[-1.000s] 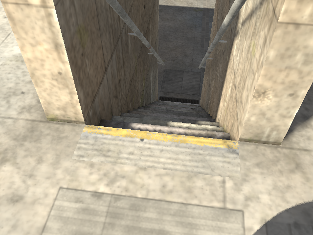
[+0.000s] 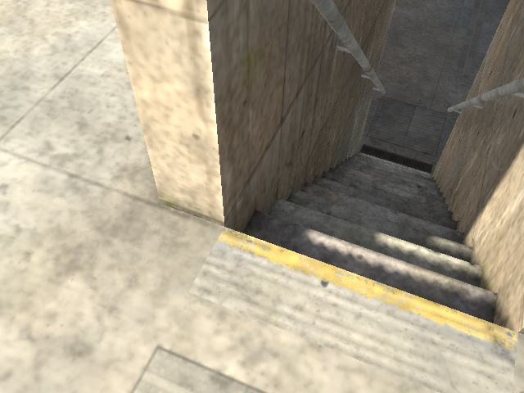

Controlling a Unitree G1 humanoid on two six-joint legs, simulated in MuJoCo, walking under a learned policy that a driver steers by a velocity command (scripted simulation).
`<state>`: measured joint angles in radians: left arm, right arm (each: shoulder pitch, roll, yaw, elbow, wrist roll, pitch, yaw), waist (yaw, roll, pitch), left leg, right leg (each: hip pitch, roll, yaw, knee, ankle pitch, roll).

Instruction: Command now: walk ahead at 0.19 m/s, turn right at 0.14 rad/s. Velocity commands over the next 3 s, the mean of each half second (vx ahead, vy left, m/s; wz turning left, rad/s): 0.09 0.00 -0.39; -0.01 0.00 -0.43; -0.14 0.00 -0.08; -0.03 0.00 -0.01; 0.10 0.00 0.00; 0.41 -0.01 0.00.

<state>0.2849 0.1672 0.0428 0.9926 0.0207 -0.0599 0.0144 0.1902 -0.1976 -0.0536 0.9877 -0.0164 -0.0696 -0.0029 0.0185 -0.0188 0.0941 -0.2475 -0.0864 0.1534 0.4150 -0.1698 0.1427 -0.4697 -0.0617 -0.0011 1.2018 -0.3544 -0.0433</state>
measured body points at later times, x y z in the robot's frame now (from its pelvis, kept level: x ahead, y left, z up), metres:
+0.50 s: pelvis +0.10 -0.03 +0.00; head +0.12 -0.05 +0.44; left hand +0.25 +0.21 -0.13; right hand +0.12 -0.30 -0.15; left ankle +0.08 +0.09 -0.66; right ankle +0.12 -0.10 -0.74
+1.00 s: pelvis +0.11 +0.02 +0.01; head +0.15 +0.04 +0.46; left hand +0.35 +0.21 -0.13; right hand +0.09 -0.26 -0.09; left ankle +0.16 +0.11 -0.74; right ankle +0.03 -0.07 -0.66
